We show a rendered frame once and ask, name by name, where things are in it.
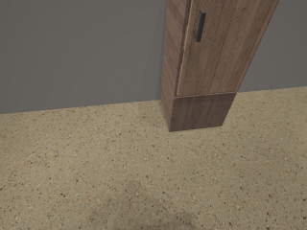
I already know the handle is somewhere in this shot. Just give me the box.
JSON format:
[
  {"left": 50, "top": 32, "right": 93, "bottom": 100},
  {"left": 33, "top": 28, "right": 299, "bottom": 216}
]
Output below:
[{"left": 194, "top": 10, "right": 206, "bottom": 42}]

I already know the cupboard door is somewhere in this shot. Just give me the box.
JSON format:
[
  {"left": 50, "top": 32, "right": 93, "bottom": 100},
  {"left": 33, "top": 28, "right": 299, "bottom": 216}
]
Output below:
[{"left": 177, "top": 0, "right": 278, "bottom": 96}]

